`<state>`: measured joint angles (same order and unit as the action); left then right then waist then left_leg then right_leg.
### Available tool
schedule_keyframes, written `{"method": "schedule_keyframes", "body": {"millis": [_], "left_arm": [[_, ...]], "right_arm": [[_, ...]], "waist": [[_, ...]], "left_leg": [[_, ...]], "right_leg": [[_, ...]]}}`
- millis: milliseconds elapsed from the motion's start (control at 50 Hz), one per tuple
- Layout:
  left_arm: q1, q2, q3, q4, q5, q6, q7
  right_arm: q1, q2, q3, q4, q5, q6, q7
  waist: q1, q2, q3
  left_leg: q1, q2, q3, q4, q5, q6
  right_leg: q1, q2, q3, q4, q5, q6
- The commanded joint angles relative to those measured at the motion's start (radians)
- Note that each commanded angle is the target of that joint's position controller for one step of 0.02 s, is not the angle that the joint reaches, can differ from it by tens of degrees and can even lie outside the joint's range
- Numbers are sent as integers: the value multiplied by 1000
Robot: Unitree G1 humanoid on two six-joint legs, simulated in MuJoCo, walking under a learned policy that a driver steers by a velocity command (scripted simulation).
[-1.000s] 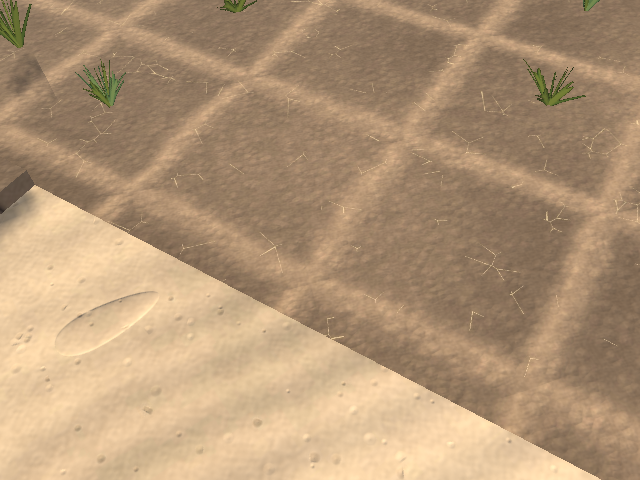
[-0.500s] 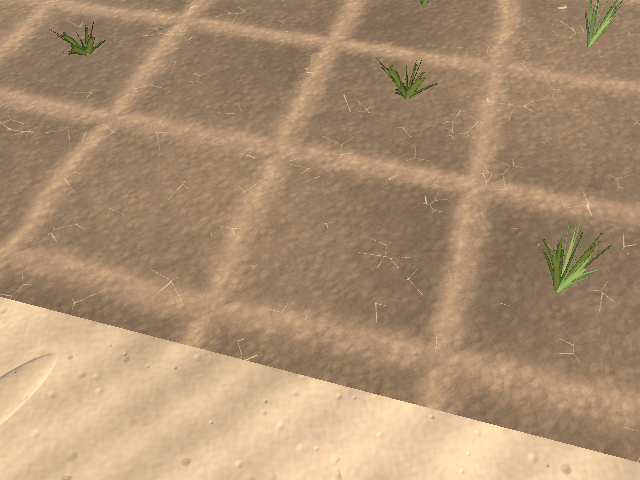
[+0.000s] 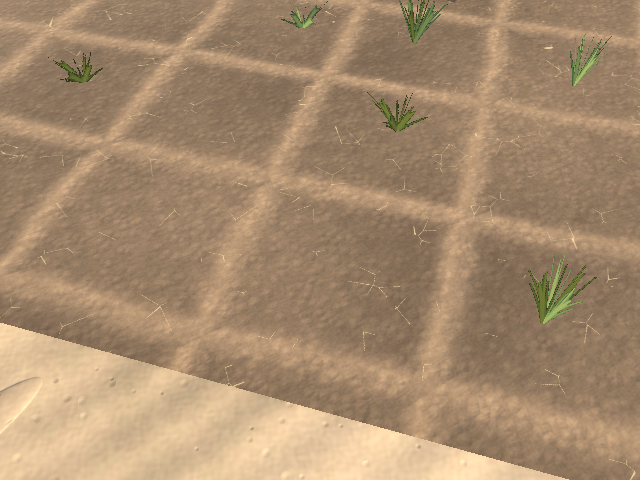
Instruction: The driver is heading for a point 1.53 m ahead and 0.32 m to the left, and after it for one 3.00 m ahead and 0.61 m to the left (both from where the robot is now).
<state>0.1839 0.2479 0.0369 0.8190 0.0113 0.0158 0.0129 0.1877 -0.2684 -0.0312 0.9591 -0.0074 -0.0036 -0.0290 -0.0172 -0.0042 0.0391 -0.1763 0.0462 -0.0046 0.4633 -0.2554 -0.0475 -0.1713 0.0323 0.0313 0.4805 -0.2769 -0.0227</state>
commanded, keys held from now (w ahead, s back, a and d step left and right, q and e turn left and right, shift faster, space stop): no key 0.04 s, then w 0.96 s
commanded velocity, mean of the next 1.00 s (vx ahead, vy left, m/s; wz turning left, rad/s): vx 0.36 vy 0.00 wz -0.01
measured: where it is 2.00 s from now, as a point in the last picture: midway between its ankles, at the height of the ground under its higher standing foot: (294, 311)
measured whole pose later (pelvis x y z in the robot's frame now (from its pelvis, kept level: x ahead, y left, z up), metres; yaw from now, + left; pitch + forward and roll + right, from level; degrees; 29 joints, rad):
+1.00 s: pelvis +0.39 +0.00 +0.01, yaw +1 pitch +0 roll -2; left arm 0.27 0.25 0.06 0.95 0.00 -0.10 -0.04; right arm 0.20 -0.29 -0.06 0.89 0.01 -0.08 -0.02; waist 0.03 0.04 0.03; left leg -0.61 0.14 -0.05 1.03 -0.22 0.02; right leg -0.15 0.09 -0.06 0.29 -0.13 -0.08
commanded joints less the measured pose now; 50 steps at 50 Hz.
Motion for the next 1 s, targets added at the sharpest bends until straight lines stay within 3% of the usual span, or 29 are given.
{"method": "schedule_keyframes", "body": {"millis": [20,60,100,140,180,220,260,280,300,320,340,360,400,440,480,540,600,660,700,740,760,780,800,820,840,860,880,920,1000], "left_arm": [[-16,106,24,-29,-2,-15,5],[6,109,25,-1,-4,-14,9],[29,148,39,14,-16,-8,14],[84,186,49,28,-23,-18,14],[98,199,55,38,-27,-41,15],[53,181,51,25,-35,-55,12],[-40,173,48,2,-47,-50,8],[-56,136,38,-7,-37,-53,6],[-77,60,16,-32,-26,-62,3],[-85,85,25,-65,-38,-80,9],[-49,122,35,-49,-57,-94,6],[-20,127,36,-30,-63,-105,-3],[-47,133,45,-23,-46,-114,-9],[-68,104,43,-23,-32,-111,-25],[-110,69,34,-39,-28,-103,-32],[-232,32,15,-85,-33,-102,-38],[-317,36,9,-114,-40,-105,-50],[-369,62,13,-144,-45,-115,-68],[-314,99,28,-136,-42,-119,-73],[-72,167,66,-66,-46,-112,-58],[117,210,82,-17,-37,-105,-45],[239,288,100,16,-16,-101,-43],[226,207,73,26,-24,-98,-45],[127,161,57,22,-32,-101,-45],[41,137,49,6,-29,-106,-46],[-18,116,42,2,-18,-114,-51],[-54,86,34,2,-6,-122,-55],[-60,81,33,21,-9,-130,-60],[6,142,45,65,-12,-137,-33]], "right_arm": [[-3,-123,-24,-21,1,-8,-8],[12,-114,-22,-2,3,-5,-10],[3,-105,-23,2,15,-4,-13],[-46,-82,-19,-28,22,-24,-8],[-63,-83,-21,-46,36,-54,7],[-31,-86,-24,-36,45,-80,27],[119,-83,-34,42,37,-93,38],[208,-99,-44,84,25,-90,39],[319,-170,-61,101,20,-90,34],[356,-234,-68,99,11,-98,47],[277,-176,-49,77,8,-108,45],[223,-128,-37,52,14,-113,44],[184,-113,-27,34,14,-113,48],[222,-76,-12,42,6,-101,46],[258,-90,-11,49,5,-91,34],[262,-116,-12,41,4,-81,16],[311,-128,-15,54,11,-81,9],[317,-130,-23,63,23,-77,8],[297,-153,-35,56,19,-69,7],[274,-160,-41,46,8,-50,6],[270,-140,-31,26,-1,-45,6],[401,-1,6,11,0,-61,21],[378,-32,1,30,20,-92,29],[256,-116,-25,-20,51,-111,34],[181,-129,-28,-41,59,-121,29],[156,-116,-34,-46,49,-120,20],[176,-101,-39,-40,36,-109,15],[207,-56,-35,-41,29,-84,12],[52,-73,-39,-114,12,-72,6]], "waist": [[-1,-8,-37],[-1,-18,-54],[17,-62,-5],[47,-155,70],[45,-194,119],[12,-166,104],[-72,-113,45],[-98,-52,11],[-125,181,-28],[-124,303,-12],[-76,179,43],[-50,134,74],[-35,97,79],[-38,115,48],[-46,100,43],[-66,85,77],[-83,96,110],[-61,90,124],[-9,111,60],[120,133,-110],[195,101,-240],[137,-151,-422],[145,-194,-459],[128,-164,-255],[97,-78,-142],[58,-25,-77],[17,-42,-60],[-16,-64,-48],[1,-45,24]], "left_leg": [[17,20,-20,-54,152,15],[20,1,2,-44,65,18],[-72,-49,57,44,-183,35],[-219,-68,76,190,-230,53],[-289,-16,11,297,-226,95],[-270,12,-3,224,-252,137],[56,-41,63,-2,-17,141],[199,-26,10,-23,19,131],[316,172,-318,-185,-175,197],[348,339,-673,-306,-262,323],[313,352,-654,-302,-296,338],[303,301,-541,-297,-269,301],[299,246,-386,-312,-84,240],[281,188,-245,-311,180,215],[268,164,-168,-314,340,222],[170,130,-93,-353,352,212],[148,148,-72,-385,321,220],[231,191,-62,-353,403,211],[302,213,-50,-258,657,192],[299,178,-10,27,961,157],[92,150,-7,285,789,134],[-318,-44,10,705,194,67],[-434,-99,-131,867,-301,81],[-531,-35,-127,923,-257,98],[-515,17,-97,889,-162,107],[-473,58,-82,823,-85,103],[-403,93,-89,772,-39,101],[-336,116,-83,702,-26,89],[-443,138,-67,474,138,48]], "right_leg": [[-15,-69,68,-90,198,-20],[-8,-60,61,-100,95,-23],[-45,-77,113,-145,-307,-67],[-57,-209,318,-271,-561,-151],[-72,-314,467,-330,-540,-218],[-43,-314,421,-307,-418,-203],[-182,-204,239,-217,-267,-135],[-265,-137,146,-81,-173,-95],[-411,-15,-17,247,-135,-15],[-577,42,1,481,-304,5],[-647,-29,75,619,-271,-9],[-675,-69,77,648,-164,-26],[-688,-125,46,603,-7,-35],[-624,-134,2,541,79,-16],[-613,-126,-34,463,133,12],[-525,-98,-70,240,259,33],[-451,-70,-89,108,340,24],[-446,-66,-65,25,332,-17],[-357,-38,-74,17,278,-52],[-57,18,-114,21,244,-104],[268,-92,6,74,229,-159],[654,-360,498,9,-46,-332],[637,-416,755,-176,-169,-343],[477,-378,607,-211,-168,-280],[300,-344,463,-240,-64,-248],[149,-306,354,-269,58,-229],[56,-262,267,-294,133,-210],[-46,-237,199,-346,153,-223],[-81,-230,132,-411,174,-238]]}}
